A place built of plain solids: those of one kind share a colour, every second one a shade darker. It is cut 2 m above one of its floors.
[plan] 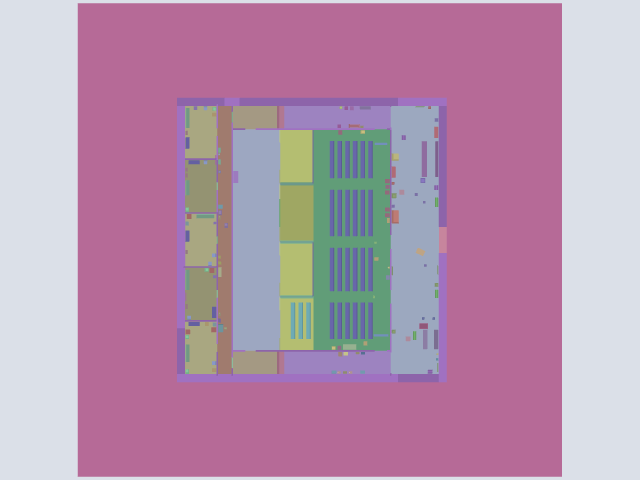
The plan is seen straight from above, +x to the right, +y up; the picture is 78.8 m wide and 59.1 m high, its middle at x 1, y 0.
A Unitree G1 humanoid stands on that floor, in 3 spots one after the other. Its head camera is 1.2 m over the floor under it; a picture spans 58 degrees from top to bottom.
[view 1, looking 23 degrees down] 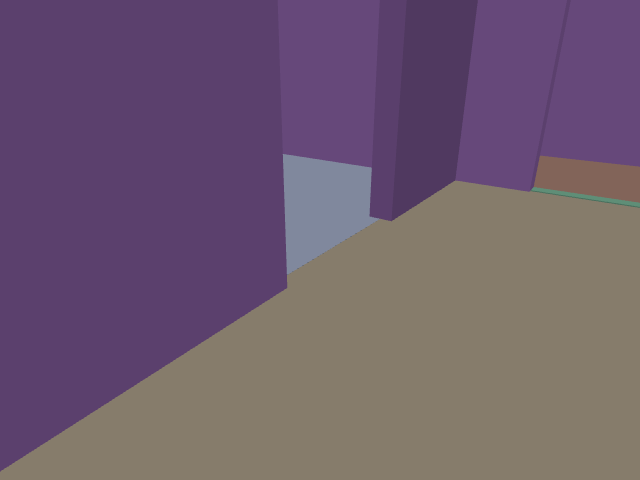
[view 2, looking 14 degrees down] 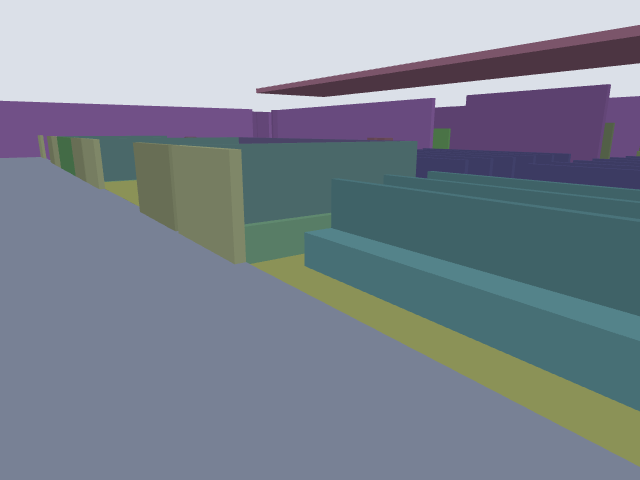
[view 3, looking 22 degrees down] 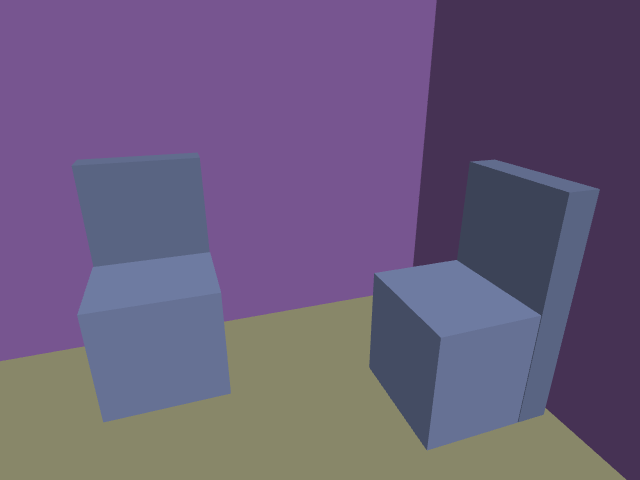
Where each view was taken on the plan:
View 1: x -5.26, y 15.12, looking -145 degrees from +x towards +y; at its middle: floor_stage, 3.07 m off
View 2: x -5.66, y -12.25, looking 54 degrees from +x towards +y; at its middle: seats_lift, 5.35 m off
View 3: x -13.68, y -2.00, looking -19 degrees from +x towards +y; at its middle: wall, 2.20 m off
